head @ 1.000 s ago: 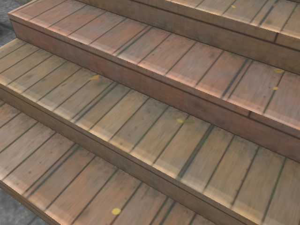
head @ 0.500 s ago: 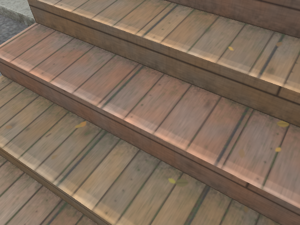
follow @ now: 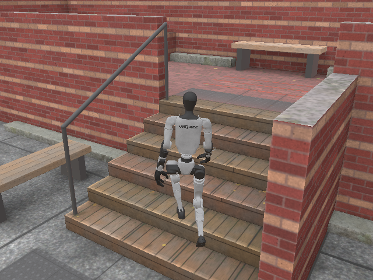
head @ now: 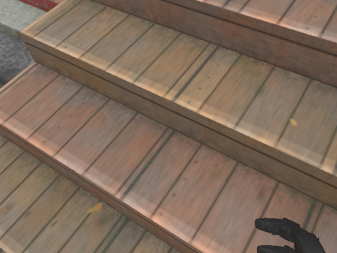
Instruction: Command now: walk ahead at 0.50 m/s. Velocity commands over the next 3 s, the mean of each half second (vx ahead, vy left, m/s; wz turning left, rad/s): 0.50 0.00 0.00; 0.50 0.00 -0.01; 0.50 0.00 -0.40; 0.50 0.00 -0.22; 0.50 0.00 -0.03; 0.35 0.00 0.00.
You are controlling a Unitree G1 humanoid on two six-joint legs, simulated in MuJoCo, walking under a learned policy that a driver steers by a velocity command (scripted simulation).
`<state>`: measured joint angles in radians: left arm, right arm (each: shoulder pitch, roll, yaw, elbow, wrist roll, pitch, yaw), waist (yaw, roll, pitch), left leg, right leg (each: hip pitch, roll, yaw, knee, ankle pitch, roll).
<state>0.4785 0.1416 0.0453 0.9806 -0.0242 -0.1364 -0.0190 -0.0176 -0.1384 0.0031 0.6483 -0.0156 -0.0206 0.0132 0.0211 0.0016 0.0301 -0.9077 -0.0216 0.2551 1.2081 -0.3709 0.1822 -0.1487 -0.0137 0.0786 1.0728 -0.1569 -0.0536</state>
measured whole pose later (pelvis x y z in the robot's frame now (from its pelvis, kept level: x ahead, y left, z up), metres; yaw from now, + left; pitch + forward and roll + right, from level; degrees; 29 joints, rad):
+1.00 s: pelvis +0.61 -0.01 +0.28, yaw -2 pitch +5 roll +1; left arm 0.64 0.13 0.04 1.02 0.10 -0.12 0.00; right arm 0.00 -0.12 0.00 0.64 -0.04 -0.02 0.02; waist 0.11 0.02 -0.07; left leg -1.19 0.06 0.03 1.78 -0.45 0.15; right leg 0.04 0.04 -0.04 0.29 -0.42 -0.07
